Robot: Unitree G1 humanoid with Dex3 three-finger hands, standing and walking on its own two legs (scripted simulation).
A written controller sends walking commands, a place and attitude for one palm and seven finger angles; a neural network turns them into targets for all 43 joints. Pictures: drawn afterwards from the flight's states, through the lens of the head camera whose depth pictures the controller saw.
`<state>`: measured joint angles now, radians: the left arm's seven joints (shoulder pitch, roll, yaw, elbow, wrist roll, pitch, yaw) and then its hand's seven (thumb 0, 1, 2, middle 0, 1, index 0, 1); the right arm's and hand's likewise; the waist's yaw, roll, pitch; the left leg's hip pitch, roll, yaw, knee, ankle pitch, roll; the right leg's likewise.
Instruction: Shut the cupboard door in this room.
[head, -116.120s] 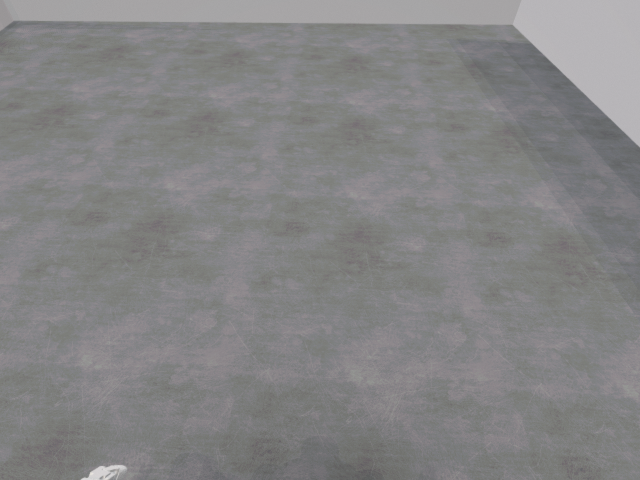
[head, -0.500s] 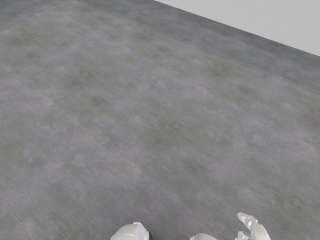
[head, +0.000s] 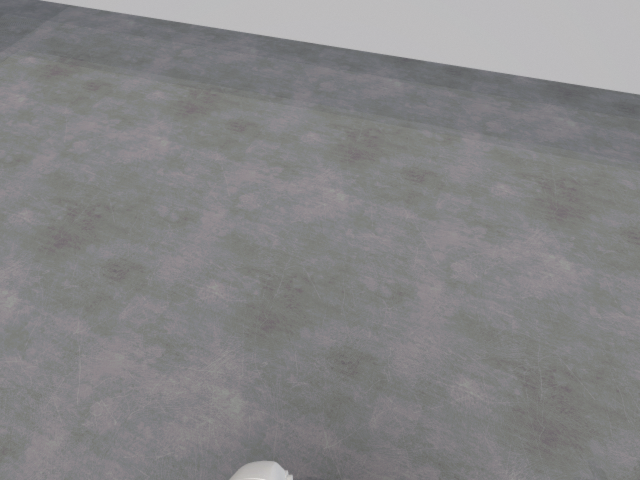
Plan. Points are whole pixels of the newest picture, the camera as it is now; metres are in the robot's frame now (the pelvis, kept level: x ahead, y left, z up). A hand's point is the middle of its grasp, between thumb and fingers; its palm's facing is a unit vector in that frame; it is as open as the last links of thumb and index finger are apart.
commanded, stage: turn to face it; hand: left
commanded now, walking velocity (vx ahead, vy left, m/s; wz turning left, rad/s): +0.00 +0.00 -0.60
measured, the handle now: out of the picture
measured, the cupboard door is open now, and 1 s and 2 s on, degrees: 17 17 17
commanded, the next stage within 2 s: none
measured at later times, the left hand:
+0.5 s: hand (167, 416) +0.21 +0.24 -0.15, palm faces -0.26 -0.94 -0.23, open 7.4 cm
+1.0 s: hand (234, 389) +0.26 +0.16 -0.17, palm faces -0.54 -0.82 -0.18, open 7.4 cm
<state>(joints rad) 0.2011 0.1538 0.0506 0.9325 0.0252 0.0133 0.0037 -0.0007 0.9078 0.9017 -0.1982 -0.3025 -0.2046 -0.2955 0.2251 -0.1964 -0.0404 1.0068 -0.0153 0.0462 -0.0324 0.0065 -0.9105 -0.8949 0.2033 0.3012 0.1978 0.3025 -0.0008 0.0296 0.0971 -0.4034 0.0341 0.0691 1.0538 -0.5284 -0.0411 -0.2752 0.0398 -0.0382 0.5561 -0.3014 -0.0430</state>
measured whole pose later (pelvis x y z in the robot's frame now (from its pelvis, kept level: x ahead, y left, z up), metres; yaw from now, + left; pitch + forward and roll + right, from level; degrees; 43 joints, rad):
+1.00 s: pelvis +0.08 +0.04 +0.00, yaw -35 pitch +2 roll -1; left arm 0.19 0.23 0.06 0.88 0.02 0.06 -0.02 0.00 0.90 0.90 -0.20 -0.30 -0.21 -0.30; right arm 0.19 -0.22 -0.03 0.86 -0.02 0.02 -0.02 0.01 -0.91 -0.90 0.20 0.30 0.20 0.30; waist 0.00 -0.03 0.06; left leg -0.35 0.04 0.05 0.61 -0.30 -0.04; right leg -0.31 0.03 0.10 0.61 -0.33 0.02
